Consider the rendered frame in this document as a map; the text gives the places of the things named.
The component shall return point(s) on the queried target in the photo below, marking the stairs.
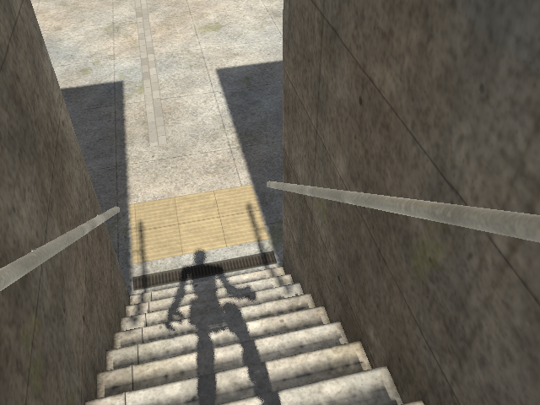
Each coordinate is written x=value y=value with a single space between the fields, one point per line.
x=248 y=339

